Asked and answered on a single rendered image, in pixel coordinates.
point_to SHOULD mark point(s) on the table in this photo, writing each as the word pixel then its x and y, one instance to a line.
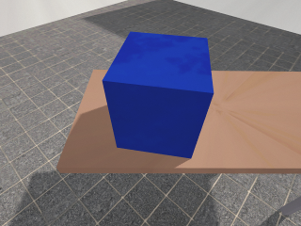
pixel 252 126

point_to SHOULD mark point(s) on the carton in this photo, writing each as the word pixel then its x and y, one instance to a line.
pixel 158 91

